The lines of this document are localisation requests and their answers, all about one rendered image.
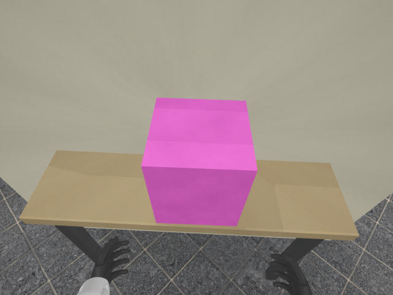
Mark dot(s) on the robot right hand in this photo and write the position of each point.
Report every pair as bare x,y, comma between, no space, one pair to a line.
298,285

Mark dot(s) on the left robot forearm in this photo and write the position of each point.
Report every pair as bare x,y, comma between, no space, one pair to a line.
95,286

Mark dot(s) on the carton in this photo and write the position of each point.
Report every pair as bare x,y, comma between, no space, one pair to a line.
199,162

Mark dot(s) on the robot left hand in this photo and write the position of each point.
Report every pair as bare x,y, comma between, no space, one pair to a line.
105,264

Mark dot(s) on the table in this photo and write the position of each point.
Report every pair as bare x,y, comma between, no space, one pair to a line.
79,189

